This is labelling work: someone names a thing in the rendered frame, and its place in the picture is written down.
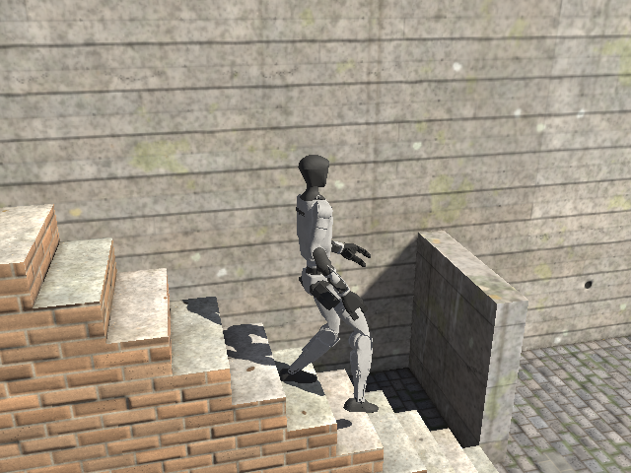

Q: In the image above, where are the stairs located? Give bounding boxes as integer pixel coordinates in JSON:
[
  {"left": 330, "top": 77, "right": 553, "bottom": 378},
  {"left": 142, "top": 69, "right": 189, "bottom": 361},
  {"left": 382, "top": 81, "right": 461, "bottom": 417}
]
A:
[{"left": 0, "top": 204, "right": 499, "bottom": 473}]

